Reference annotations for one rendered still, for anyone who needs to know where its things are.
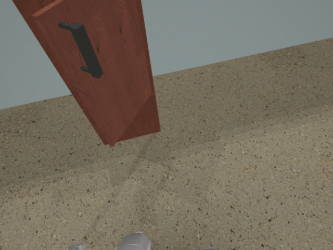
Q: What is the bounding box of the cupboard door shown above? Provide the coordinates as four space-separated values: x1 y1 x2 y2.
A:
32 0 151 147

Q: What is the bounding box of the handle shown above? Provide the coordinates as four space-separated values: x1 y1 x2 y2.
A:
58 22 103 79

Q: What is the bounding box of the left robot thigh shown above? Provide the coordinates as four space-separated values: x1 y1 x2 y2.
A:
116 233 151 250

